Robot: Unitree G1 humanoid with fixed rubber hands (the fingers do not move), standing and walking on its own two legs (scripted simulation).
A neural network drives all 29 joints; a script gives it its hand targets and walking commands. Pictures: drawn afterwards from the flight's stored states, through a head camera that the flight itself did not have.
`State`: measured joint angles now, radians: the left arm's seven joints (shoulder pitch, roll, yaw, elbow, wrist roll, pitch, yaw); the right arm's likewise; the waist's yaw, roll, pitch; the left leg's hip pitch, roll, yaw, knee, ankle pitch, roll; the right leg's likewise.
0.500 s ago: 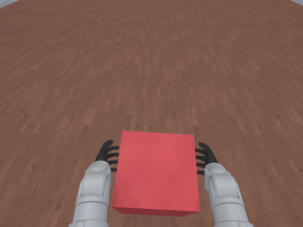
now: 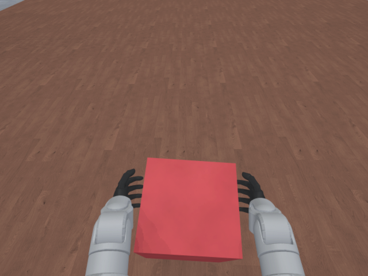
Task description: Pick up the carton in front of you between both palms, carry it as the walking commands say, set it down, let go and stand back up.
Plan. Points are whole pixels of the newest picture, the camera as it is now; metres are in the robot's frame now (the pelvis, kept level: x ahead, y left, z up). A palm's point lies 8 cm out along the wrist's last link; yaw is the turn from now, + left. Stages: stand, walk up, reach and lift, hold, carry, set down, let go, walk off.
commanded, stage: carry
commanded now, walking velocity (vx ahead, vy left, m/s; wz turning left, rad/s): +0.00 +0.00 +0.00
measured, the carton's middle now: (186, 215) +0.31 +0.01 -0.07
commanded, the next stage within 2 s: hold in 1.32 s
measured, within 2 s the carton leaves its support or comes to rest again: neither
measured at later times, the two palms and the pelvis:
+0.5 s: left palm (123, 205) +0.27 +0.14 +0.04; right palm (261, 208) +0.26 -0.15 +0.03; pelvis -0.01 -0.01 +0.00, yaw +0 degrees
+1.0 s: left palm (122, 206) +0.27 +0.15 +0.04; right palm (259, 208) +0.26 -0.15 +0.03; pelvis -0.01 +0.00 +0.00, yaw +0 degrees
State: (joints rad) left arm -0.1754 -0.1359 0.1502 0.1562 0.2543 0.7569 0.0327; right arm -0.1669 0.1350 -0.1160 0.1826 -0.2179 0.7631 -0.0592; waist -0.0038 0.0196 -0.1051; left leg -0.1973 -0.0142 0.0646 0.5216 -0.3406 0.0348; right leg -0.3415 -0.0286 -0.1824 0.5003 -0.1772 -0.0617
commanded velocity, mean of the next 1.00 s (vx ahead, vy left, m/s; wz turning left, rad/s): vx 0.00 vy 0.00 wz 0.00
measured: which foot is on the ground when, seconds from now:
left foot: down 0.00-1.00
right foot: down 0.00-1.00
